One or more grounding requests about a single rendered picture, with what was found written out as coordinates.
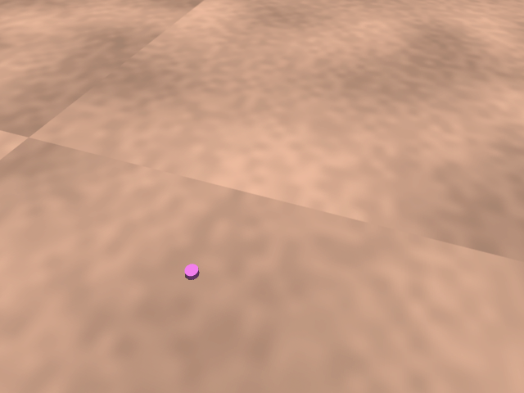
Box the tin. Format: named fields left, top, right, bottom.
left=184, top=264, right=199, bottom=280

